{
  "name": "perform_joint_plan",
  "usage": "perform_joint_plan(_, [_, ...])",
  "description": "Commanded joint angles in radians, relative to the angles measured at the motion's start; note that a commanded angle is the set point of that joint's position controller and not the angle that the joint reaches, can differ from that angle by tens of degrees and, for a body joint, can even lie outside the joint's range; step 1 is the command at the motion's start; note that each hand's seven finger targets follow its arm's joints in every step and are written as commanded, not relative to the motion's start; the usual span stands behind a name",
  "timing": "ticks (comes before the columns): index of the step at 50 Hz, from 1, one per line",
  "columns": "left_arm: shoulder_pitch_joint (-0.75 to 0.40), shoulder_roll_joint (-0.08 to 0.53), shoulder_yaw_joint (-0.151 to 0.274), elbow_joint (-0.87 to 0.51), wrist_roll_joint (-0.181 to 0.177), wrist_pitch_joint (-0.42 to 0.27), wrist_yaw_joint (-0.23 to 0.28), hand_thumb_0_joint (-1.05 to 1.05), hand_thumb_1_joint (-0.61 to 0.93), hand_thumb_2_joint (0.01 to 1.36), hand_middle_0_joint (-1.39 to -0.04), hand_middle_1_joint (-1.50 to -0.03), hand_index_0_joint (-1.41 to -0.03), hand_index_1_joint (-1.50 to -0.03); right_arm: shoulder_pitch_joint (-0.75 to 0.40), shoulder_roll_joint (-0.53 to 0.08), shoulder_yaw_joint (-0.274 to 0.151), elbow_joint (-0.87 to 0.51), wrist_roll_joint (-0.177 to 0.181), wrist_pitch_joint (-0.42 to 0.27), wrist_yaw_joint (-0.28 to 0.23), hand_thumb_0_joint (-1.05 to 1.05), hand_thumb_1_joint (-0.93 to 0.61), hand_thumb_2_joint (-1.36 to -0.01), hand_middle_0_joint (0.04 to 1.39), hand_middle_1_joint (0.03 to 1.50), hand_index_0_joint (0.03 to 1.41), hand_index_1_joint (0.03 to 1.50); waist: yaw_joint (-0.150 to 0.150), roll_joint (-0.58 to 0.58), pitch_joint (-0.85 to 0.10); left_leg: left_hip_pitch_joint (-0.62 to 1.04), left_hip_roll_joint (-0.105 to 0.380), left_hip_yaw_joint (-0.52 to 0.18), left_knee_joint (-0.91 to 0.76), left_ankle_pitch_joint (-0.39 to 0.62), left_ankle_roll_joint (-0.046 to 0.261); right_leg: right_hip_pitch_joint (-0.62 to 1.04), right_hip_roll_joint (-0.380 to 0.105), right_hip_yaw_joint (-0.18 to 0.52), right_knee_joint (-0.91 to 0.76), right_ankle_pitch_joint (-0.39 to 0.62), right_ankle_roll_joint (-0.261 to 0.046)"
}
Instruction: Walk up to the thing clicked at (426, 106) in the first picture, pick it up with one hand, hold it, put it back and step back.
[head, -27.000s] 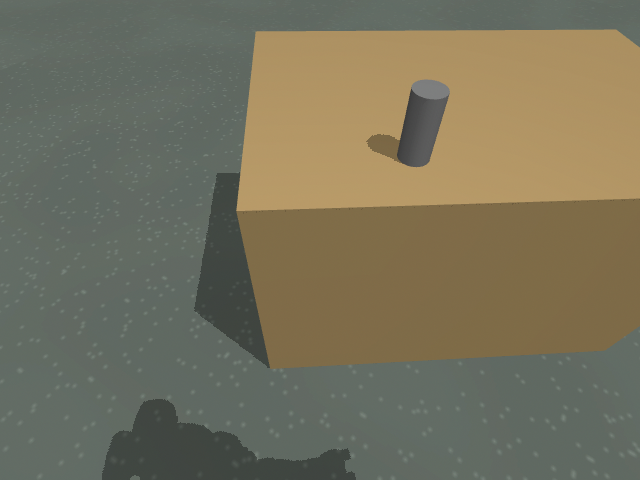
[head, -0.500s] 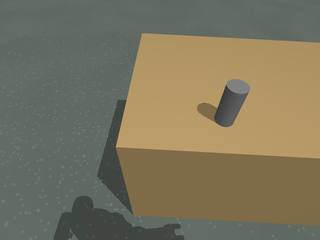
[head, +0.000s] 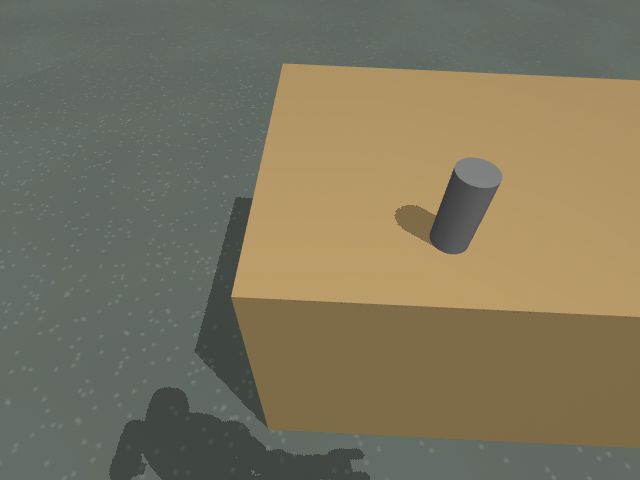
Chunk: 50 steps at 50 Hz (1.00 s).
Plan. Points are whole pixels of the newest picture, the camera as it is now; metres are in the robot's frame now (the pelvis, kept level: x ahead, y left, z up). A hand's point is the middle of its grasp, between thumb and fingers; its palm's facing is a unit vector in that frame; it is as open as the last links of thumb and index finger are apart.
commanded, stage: stand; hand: right
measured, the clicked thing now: (462, 208) +0.49 -0.21 +0.04
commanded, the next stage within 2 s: none
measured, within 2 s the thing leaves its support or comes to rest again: neither
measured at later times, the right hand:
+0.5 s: hand out of the picture +0.07 -0.25 -0.16, palm faces -0.04 +0.94 -0.35, open 9.3 cm
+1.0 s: hand out of the picture +0.08 -0.25 -0.16, palm faces -0.04 +0.94 -0.34, open 7.4 cm
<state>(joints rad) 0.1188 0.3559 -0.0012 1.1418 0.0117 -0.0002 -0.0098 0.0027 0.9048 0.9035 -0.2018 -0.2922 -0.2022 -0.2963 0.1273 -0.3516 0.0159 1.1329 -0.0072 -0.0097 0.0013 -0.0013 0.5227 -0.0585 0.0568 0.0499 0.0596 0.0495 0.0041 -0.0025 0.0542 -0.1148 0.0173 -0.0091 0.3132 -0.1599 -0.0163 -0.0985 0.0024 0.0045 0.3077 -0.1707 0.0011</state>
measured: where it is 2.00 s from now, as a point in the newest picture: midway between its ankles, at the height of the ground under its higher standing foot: outside the picture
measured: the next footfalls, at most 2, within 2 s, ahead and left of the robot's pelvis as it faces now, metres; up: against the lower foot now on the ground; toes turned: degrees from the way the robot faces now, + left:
none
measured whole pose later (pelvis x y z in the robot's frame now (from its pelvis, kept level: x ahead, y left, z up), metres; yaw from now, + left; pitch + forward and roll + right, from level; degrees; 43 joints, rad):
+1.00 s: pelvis +0.01 +0.00 +0.00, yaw +0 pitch -2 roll +0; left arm 0.12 0.35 0.00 1.13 0.01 0.00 -0.01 0.00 0.91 0.90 -0.20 -0.30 -0.20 -0.30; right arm 0.12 -0.35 0.01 1.12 -0.01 -0.01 0.00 0.01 -0.91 -0.90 0.20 0.30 0.20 0.29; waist 0.00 0.00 0.05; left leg -0.11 0.02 -0.01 0.31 -0.17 -0.02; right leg -0.09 0.00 0.00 0.30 -0.18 0.00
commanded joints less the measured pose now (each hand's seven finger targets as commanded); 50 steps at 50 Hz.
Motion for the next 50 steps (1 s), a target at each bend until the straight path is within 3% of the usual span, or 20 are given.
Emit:
perform_joint_plan(1, [-0.034,0.209,0.033,-0.054,-0.002,-0.024,0.018,0.000,0.897,0.900,-0.201,-0.295,-0.199,-0.297,-0.027,-0.213,-0.041,-0.050,-0.003,-0.024,-0.017,0.000,0.554,-0.053,0.053,0.052,0.053,0.052,-0.005,-0.002,-0.065,0.016,0.110,-0.090,-0.048,0.092,0.032,-0.009,-0.124,0.093,-0.052,0.077,-0.024])
perform_joint_plan(3, [-0.032,0.211,0.034,-0.056,-0.002,-0.025,0.018,0.000,0.897,0.900,-0.201,-0.295,-0.199,-0.296,-0.032,-0.219,-0.043,-0.049,-0.003,-0.024,-0.017,0.000,0.524,-0.071,0.056,0.058,0.056,0.058,-0.001,0.008,-0.071,0.016,0.111,-0.090,-0.045,0.094,0.035,0.001,-0.126,0.095,-0.051,0.087,-0.025])
perform_joint_plan(5, [-0.030,0.211,0.034,-0.054,-0.001,-0.025,0.019,0.000,0.900,0.900,-0.200,-0.300,-0.200,-0.301,-0.028,-0.218,-0.043,-0.048,-0.003,-0.023,-0.016,0.000,0.364,-0.231,0.200,0.218,0.200,0.218,-0.004,0.007,-0.061,0.014,0.108,-0.088,-0.047,0.074,0.035,-0.009,-0.126,0.095,-0.055,0.074,-0.023])
perform_joint_plan(6, [-0.034,0.213,0.035,-0.056,-0.001,-0.027,0.019,0.000,0.900,0.900,-0.200,-0.300,-0.200,-0.301,-0.025,-0.211,-0.042,-0.050,-0.004,-0.022,-0.015,0.000,0.284,-0.311,0.200,0.298,0.200,0.298,-0.004,-0.004,-0.069,0.011,0.110,-0.088,-0.046,0.091,0.035,0.001,-0.125,0.090,-0.046,0.085,-0.023])
perform_joint_plan(10, [-0.025,0.209,0.034,-0.053,-0.002,-0.026,0.019,0.000,0.900,0.900,-0.200,-0.300,-0.200,-0.301,-0.030,-0.214,-0.045,-0.050,-0.004,-0.019,-0.015,0.000,-0.036,-0.631,0.200,0.300,0.200,0.300,-0.001,-0.002,-0.052,-0.001,0.104,-0.089,-0.048,0.050,0.036,-0.011,-0.125,0.094,-0.061,0.050,-0.021])
perform_joint_plan(13, [-0.029,0.213,0.038,-0.058,-0.003,-0.028,0.019,0.000,0.900,0.900,-0.200,-0.300,-0.200,-0.301,-0.019,-0.217,-0.044,-0.052,-0.004,-0.023,-0.016,0.000,-0.276,-0.871,0.200,0.300,0.200,0.300,-0.005,0.012,-0.077,0.013,0.108,-0.086,-0.042,0.097,0.036,0.009,-0.132,0.098,-0.047,0.105,-0.026])
perform_joint_plan(21, [-0.032,0.209,0.036,-0.060,-0.002,-0.026,0.020,0.000,0.900,0.900,-0.200,-0.300,-0.200,-0.301,-0.029,-0.212,-0.044,-0.055,-0.003,-0.021,-0.016,0.000,-0.900,-0.900,0.200,0.300,0.200,0.300,-0.006,0.015,-0.083,0.021,0.112,-0.090,-0.036,0.121,0.035,0.016,-0.131,0.090,-0.046,0.119,-0.026])
perform_joint_plan(25, [-0.022,0.206,0.035,-0.058,-0.002,-0.027,0.019,0.000,0.900,0.900,-0.200,-0.300,-0.200,-0.301,-0.029,-0.212,-0.042,-0.053,-0.002,-0.022,-0.016,0.000,-0.900,-0.900,0.200,0.300,0.200,0.300,-0.002,0.013,-0.069,0.020,0.109,-0.087,-0.040,0.118,0.032,0.000,-0.129,0.090,-0.052,0.120,-0.021])
perform_joint_plan(28, [-0.030,0.213,0.038,-0.062,-0.003,-0.028,0.021,0.000,0.900,0.900,-0.200,-0.300,-0.200,-0.301,-0.021,-0.211,-0.045,-0.057,-0.001,-0.024,-0.017,0.000,-0.900,-0.900,0.200,0.300,0.200,0.300,-0.009,0.000,-0.104,0.042,0.116,-0.083,-0.026,0.182,0.034,0.030,-0.135,0.086,-0.032,0.180,-0.025])
perform_joint_plan(33, [-0.028,0.204,0.036,-0.058,-0.005,-0.026,0.020,0.000,0.900,0.900,-0.200,-0.300,-0.200,-0.301,-0.030,-0.214,-0.045,-0.054,-0.003,-0.020,-0.018,0.000,-0.900,-0.900,0.200,0.300,0.200,0.300,-0.003,0.006,-0.060,0.013,0.108,-0.086,-0.040,0.117,0.031,0.007,-0.127,0.086,-0.052,0.114,-0.020])
perform_joint_plan(44, [-0.028,0.211,0.037,-0.068,-0.002,-0.031,0.022,0.000,0.900,0.900,-0.200,-0.300,-0.200,-0.301,-0.032,-0.212,-0.048,-0.057,-0.002,-0.020,-0.016,0.000,-0.900,-0.900,0.200,0.300,0.200,0.300,-0.005,-0.003,-0.087,0.038,0.112,-0.086,-0.032,0.166,0.031,0.017,-0.132,0.084,-0.046,0.169,-0.023])
perform_joint_plan(48, [-0.025,0.206,0.037,-0.065,-0.004,-0.028,0.021,0.000,0.900,0.900,-0.200,-0.300,-0.200,-0.301,-0.033,-0.210,-0.047,-0.055,-0.001,-0.018,-0.015,0.000,-0.900,-0.900,0.200,0.300,0.200,0.300,-0.005,0.015,-0.057,0.023,0.107,-0.083,-0.043,0.097,0.031,-0.005,-0.130,0.091,-0.061,0.099,-0.023])
perform_joint_plan(50, [-0.029,0.210,0.038,-0.069,-0.005,-0.028,0.020,0.000,0.900,0.900,-0.200,-0.300,-0.200,-0.301,-0.030,-0.210,-0.047,-0.054,-0.003,-0.020,-0.014,0.000,-0.900,-0.900,0.200,0.300,0.200,0.300,-0.005,0.010,-0.067,0.022,0.110,-0.087,-0.046,0.111,0.030,0.007,-0.131,0.089,-0.054,0.109,-0.027])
